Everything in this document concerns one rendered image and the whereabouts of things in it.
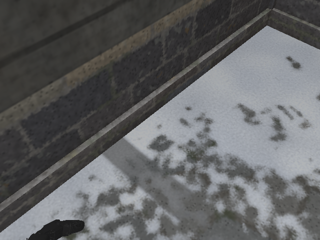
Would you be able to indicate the left robot hand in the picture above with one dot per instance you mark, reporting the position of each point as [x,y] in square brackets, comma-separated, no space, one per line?
[57,229]

